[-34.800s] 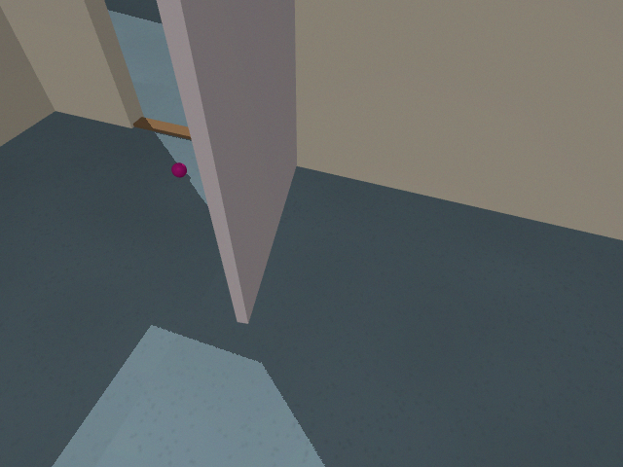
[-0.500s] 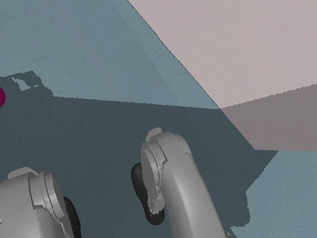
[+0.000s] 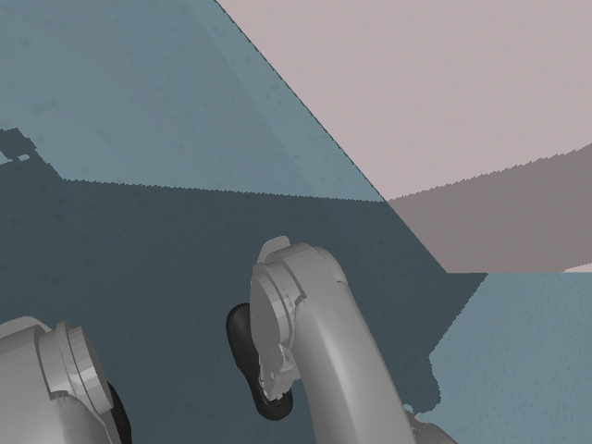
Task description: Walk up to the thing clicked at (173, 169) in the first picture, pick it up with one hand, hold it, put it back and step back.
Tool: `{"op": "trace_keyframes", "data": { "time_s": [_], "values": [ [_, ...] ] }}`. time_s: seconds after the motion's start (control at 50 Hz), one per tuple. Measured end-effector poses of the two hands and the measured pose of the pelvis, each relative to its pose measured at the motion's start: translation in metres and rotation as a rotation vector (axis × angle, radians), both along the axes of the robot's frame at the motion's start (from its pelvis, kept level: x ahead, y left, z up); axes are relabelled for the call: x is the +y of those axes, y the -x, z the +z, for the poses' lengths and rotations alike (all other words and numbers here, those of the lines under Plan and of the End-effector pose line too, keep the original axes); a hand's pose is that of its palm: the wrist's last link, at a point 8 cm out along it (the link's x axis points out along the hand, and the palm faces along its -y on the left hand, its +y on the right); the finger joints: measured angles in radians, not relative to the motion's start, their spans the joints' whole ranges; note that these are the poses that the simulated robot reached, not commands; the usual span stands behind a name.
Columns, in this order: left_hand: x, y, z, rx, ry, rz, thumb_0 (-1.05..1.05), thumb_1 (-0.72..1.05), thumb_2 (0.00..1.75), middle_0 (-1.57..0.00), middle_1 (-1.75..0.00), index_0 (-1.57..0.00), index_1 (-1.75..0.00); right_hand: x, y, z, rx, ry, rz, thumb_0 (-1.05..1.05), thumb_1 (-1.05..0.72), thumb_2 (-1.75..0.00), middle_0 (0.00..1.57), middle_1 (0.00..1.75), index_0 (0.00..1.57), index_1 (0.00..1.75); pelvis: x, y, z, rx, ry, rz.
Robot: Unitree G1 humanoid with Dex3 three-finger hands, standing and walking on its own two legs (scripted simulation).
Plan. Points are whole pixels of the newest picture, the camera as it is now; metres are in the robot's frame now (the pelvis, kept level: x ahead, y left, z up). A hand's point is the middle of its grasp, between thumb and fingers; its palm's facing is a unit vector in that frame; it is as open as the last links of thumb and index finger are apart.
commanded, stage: rest palm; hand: left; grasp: from above
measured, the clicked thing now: out of the picture +0.48 +0.28 -0.27
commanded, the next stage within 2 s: close in 0.08 s
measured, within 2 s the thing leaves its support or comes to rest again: neither
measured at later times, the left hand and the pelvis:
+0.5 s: hand out of the picture +0.48 +0.28 -0.25, palm faces -0.44 -0.14 -0.89, open 12.6 cm; pelvis +0.00 +0.00 +0.00, yaw -1 degrees
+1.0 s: hand out of the picture +0.47 +0.28 -0.26, palm faces -0.45 -0.13 -0.88, open 10.9 cm; pelvis -0.01 +0.00 +0.01, yaw -2 degrees
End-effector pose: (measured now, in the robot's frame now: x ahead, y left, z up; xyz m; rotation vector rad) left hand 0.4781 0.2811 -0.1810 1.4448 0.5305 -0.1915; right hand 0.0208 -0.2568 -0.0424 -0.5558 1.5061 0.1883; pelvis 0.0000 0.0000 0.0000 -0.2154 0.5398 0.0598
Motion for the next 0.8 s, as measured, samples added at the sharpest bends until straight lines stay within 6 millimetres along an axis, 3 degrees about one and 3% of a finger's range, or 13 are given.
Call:
{"op": "trace_keyframes", "data": {
  "time_s": [0.24,0.8],
  "values": [
    [0.0,0.001,-0.008,0.019,-0.002,0.023,0.0,-0.41,1.01,-0.11,-1.12,-0.13,-1.1,0.007,0.008,-0.002,0.015,-0.029,-0.006,0.0,-0.91,-0.9,0.2,0.3,0.2,0.3,0.0,0.002,0.0,-0.008,0.006,-0.007],
    [0.002,0.003,-0.012,0.02,-0.004,0.014,0.0,-0.19,0.84,-0.25,-1.06,-0.29,-1.01,0.01,0.012,0.01,0.017,-0.015,0.01,0.0,-0.91,-0.9,0.2,0.3,0.2,0.3,0.002,0.005,0.005,-0.017,0.022,-0.013]
  ]
}}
